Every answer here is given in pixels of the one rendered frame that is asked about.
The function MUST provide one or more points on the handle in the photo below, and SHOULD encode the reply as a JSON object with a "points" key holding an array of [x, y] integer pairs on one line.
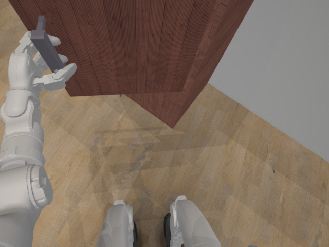
{"points": [[45, 47]]}

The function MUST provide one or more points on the cupboard door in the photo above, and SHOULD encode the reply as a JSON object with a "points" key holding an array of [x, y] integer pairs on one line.
{"points": [[122, 46]]}

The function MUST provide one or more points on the robot right thigh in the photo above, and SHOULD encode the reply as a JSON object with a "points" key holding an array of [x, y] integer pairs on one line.
{"points": [[195, 229]]}

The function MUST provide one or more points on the left robot hand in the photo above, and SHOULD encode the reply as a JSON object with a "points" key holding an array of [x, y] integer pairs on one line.
{"points": [[22, 69]]}

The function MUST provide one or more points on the robot left forearm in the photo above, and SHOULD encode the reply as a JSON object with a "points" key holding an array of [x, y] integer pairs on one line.
{"points": [[23, 139]]}

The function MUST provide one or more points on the left robot shin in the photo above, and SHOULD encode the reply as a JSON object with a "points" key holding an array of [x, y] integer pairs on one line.
{"points": [[130, 235]]}

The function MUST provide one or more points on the left robot upper arm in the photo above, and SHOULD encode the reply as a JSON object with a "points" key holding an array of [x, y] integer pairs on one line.
{"points": [[24, 192]]}

